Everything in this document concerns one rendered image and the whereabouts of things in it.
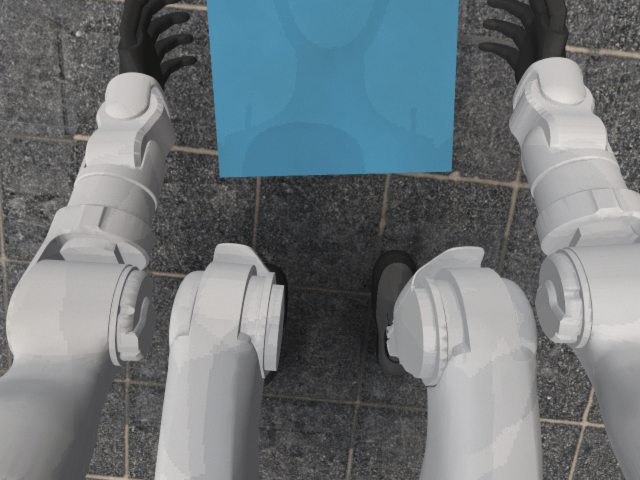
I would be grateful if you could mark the robot left forearm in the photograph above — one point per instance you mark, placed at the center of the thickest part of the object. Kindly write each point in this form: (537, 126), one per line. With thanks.
(109, 215)

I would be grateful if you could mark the robot left hand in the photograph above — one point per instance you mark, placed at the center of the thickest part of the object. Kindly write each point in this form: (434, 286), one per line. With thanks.
(138, 49)

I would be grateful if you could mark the robot left upper arm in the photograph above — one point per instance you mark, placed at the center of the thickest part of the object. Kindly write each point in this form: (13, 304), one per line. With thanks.
(73, 325)

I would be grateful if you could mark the robot left thigh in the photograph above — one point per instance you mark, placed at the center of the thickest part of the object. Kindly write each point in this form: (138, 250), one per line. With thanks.
(211, 410)

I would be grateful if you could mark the robot right upper arm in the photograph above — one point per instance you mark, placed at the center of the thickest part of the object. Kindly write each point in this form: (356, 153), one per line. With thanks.
(589, 299)

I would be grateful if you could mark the carton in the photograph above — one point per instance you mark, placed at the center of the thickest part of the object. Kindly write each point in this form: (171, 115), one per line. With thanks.
(333, 87)

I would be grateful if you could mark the robot right forearm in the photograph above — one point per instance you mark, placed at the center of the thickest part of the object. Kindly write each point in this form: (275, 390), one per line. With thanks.
(573, 175)

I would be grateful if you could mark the robot right hand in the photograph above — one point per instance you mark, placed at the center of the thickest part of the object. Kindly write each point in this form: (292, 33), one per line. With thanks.
(545, 34)

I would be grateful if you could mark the right robot shin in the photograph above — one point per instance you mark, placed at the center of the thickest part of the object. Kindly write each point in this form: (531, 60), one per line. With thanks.
(460, 257)

